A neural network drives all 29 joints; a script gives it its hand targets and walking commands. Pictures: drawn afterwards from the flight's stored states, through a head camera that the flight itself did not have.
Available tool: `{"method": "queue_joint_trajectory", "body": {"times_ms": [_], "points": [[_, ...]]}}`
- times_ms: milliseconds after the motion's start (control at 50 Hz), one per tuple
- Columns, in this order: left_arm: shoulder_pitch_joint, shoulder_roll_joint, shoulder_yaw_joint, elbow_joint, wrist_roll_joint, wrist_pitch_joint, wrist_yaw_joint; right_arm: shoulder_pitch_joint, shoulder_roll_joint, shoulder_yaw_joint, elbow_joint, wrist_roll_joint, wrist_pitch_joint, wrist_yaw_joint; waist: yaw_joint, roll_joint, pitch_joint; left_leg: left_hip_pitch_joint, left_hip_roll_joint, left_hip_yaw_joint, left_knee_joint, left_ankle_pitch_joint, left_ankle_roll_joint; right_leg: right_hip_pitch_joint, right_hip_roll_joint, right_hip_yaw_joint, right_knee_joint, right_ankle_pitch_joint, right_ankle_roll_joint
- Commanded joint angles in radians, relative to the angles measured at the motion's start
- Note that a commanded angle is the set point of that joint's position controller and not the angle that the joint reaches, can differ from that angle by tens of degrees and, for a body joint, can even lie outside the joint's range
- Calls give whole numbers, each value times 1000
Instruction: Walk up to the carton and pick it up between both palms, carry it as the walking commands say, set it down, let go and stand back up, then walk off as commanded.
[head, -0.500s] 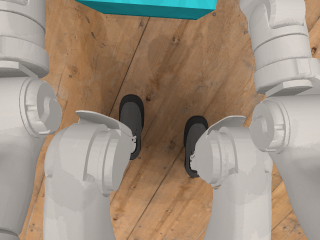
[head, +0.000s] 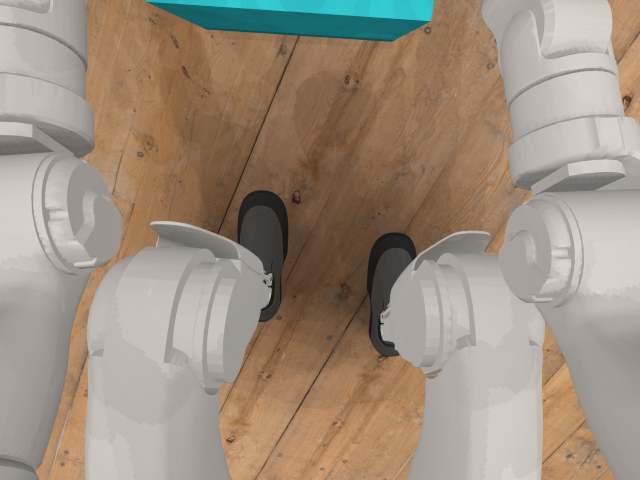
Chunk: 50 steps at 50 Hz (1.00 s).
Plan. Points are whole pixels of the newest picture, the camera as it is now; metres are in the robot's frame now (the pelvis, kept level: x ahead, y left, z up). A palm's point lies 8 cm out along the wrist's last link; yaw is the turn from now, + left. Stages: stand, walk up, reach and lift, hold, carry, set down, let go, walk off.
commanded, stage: set down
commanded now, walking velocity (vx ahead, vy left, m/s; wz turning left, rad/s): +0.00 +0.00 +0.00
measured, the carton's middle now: out of the picture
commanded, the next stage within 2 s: none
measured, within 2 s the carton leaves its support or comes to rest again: neither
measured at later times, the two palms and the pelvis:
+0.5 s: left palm out of the picture +0.55 +0.24 -0.20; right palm out of the picture +0.56 -0.11 -0.20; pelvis +0.00 +0.00 +0.00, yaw +0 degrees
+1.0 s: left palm out of the picture +0.56 +0.27 -0.15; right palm out of the picture +0.59 -0.12 -0.14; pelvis +0.00 +0.00 +0.00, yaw +0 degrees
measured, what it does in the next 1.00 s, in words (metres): stands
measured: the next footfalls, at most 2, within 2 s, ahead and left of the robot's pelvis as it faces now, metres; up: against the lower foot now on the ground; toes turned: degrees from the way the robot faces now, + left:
none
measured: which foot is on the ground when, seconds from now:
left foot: down 0.00-1.00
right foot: down 0.00-1.00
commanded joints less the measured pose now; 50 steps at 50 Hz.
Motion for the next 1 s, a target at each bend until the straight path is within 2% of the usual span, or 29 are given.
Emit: {"method": "queue_joint_trajectory", "body": {"times_ms": [0, 20, 60, 160, 180, 200, 220, 240, 300, 360, 380, 480, 520, 540, 560, 580, 600, 620, 660, 680, 720, 740, 780, 800, 820, 840, 860, 960, 980], "points": [[-301, -604, -129, 69, -29, -17, -160, -398, 559, 175, -24, -32, -18, 163, 87, -50, -764, 572, -79, -123, -39, 176, -3, 283, 18, 4, -166, 181, 11], [-290, -581, -130, 67, -30, -15, -157, -404, 510, 139, -77, -44, -29, 153, 50, -37, -806, 572, -76, -114, -27, 165, -4, 311, 19, -1, -169, 205, 15], [-253, -453, -69, 101, 2, -26, -123, -391, 431, 117, -66, -43, -31, 132, 111, -48, -808, 611, -81, -133, -36, 204, 3, 269, 13, -13, -151, 183, 28], [-224, -175, -18, 100, -17, -74, -21, -304, 125, 90, -49, -57, -66, 35, 73, -76, -871, 643, -67, -147, -50, 217, -18, 374, -1, -13, -163, 227, 35], [-231, -49, 11, 105, -12, -92, 15, -288, 8, 69, -49, -51, -73, 7, 107, -47, -892, 687, -60, -121, -25, 242, -30, 388, 2, 5, -177, 243, 36], [-255, 44, 2, 179, -17, -97, 49, -326, -46, 80, -17, -26, -70, -15, 82, -45, -907, 664, -44, -147, -33, 199, -22, 353, -10, -5, -156, 235, 41], [-287, 56, 1, 151, -27, -106, 69, -367, -84, 88, -20, -14, -71, -32, 126, -21, -964, 750, -51, -150, -11, 287, -29, 294, -15, 11, -157, 234, 37], [-338, 97, -10, 92, -60, -121, 94, -400, -148, 73, -85, -10, -94, -48, 73, -15, -1064, 737, -38, -150, 2, 300, -33, 390, -14, 10, -149, 305, 40], [-357, 166, -13, 54, -78, -156, 134, -390, -105, 91, -75, 24, -87, -63, 127, 8, -1161, 850, -46, -159, 10, 418, -35, 289, -11, 12, -149, 298, 37], [-408, 175, -62, 40, -152, -159, 140, -391, -184, 86, -2, 15, -88, -89, 49, 17, -1205, 822, -33, -143, 13, 435, -54, 341, -30, 17, -152, 348, 33], [-381, 234, -32, 86, -123, -159, 145, -393, -197, 76, -6, 28, -88, -90, 80, 21, -1204, 802, -29, -138, 11, 432, -55, 325, -27, 11, -142, 344, 45], [-393, 206, -38, 81, -135, -151, 145, -387, -228, 88, 12, 44, -80, -82, 96, 53, -1214, 819, -25, -147, -4, 444, -51, 326, -41, 39, -150, 335, 32], [-357, 245, -16, 158, -143, -151, 134, -403, -237, 87, 22, 27, -86, -79, 74, -25, -1126, 682, -27, -131, 1, 331, -39, 326, -43, 20, -146, 284, 46], [-356, 283, 15, 75, -120, -157, 135, -402, -238, 120, 23, 55, -82, -76, 129, -31, -1193, 710, -33, -121, -5, 400, -40, 402, -43, 38, -151, 368, 40], [-331, 266, -10, 119, -130, -164, 135, -366, -221, 133, 21, 73, -88, -75, 98, -35, -1201, 728, -14, -126, 10, 400, -36, 386, -49, 31, -133, 372, 40], [-321, 288, 8, 134, -127, -164, 132, -381, -234, 132, -7, 69, -89, -71, 126, -61, -1201, 771, -12, -151, 19, 434, -24, 299, -43, 26, -129, 348, 46], [-310, 321, 18, 116, -96, -174, 143, -360, -265, 84, 14, 67, -92, -65, 144, 1, -1214, 788, -14, -150, 16, 427, -33, 298, -42, 16, -103, 339, 43], [-310, 298, 6, 124, -115, -173, 144, -359, -258, 118, 33, 85, -94, -62, 119, -37, -1191, 809, -20, -141, 3, 405, -26, 306, -42, 4, -123, 305, 43], [-350, 295, 4, 43, -114, -161, 138, -393, -264, 110, -47, 99, -83, -64, 141, 12, -1236, 815, -9, -137, 6, 420, -27, 357, -46, 25, -125, 344, 45], [-298, 270, -29, 163, -129, -150, 136, -381, -270, 129, 45, 108, -80, -58, 134, 10, -1219, 819, -17, -135, 0, 421, -30, 291, -37, 4, -129, 305, 42], [-313, 280, -11, 43, -159, -158, 128, -428, -277, 117, -124, 99, -90, -64, 127, -26, -1309, 800, -21, -128, 1, 431, -27, 385, -40, 2, -134, 352, 56], [-343, 257, -39, -11, -182, -151, 119, -400, -284, 137, -130, 102, -87, -64, 72, -25, -1370, 826, -11, -125, 11, 452, -33, 423, -47, 16, -143, 395, 35], [-381, 367, -47, -119, -197, -153, 130, -437, -254, 156, -243, 141, -62, -90, 118, -47, -1650, 979, -30, -127, -3, 546, -27, 600, -35, 2, -151, 493, 56], [-368, 356, -73, -154, -220, -135, 144, -427, -311, 130, -283, 149, -65, -89, 75, -19, -1681, 1070, -29, -130, -16, 557, -27, 531, -18, -46, -138, 454, 55], [-379, 366, -49, -271, -196, -125, 145, -412, -293, 170, -355, 195, -39, -96, 173, 73, -1797, 1199, -40, -96, -13, 646, -41, 515, -19, -11, -172, 465, 52], [-377, 362, -73, -207, -218, -100, 145, -415, -276, 175, -378, 177, -27, -105, 91, -4, -1843, 1224, -40, -111, -13, 621, -25, 542, -10, -29, -199, 445, 44], [-356, 353, -115, -172, -252, -84, 141, -417, -263, 192, -268, 178, 2, -109, 104, 12, -1771, 1119, -48, -89, -26, 560, -36, 565, -21, -30, -190, 418, 42], [-406, 381, -86, -368, -231, -31, 144, -359, -289, 155, -329, 138, 78, -130, 67, 59, -1885, 1202, -63, -59, -82, 513, -49, 607, -9, -12, -259, 359, 15], [-402, 378, -107, -251, -237, -2, 143, -373, -273, 147, -304, 140, 101, -134, 72, 69, -1814, 1265, -51, -99, -112, 444, -31, 515, -17, -32, -262, 274, 33]]}}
